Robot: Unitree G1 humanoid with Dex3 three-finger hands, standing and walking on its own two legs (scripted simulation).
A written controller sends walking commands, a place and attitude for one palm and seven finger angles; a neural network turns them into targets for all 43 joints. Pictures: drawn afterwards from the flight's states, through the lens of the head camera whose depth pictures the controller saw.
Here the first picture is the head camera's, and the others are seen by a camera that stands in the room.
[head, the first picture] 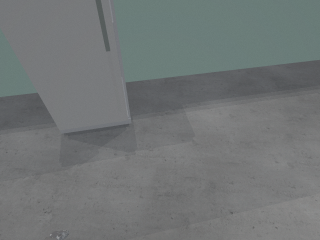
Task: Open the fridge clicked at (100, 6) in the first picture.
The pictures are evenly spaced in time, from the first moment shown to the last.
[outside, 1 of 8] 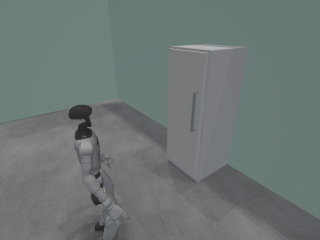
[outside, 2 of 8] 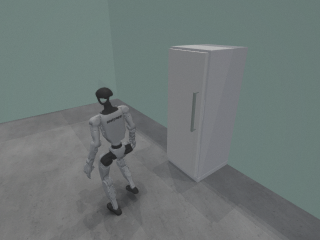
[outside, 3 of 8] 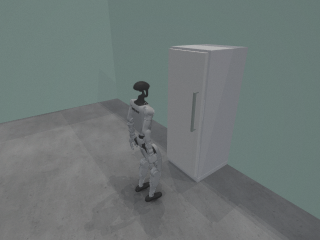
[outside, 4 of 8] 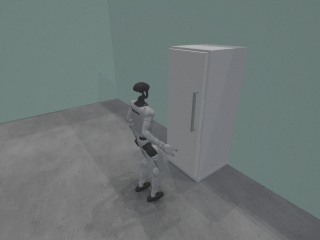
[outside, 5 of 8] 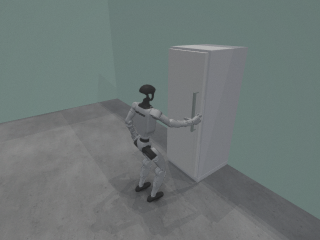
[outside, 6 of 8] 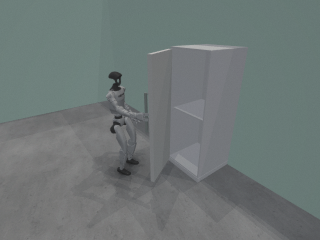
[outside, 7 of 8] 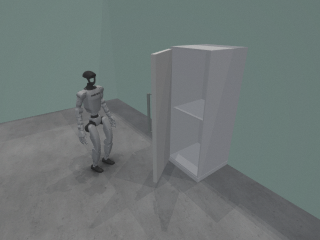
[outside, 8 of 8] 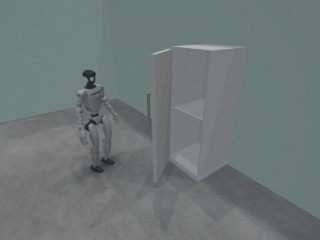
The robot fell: no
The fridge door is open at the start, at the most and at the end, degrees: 0 67 56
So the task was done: yes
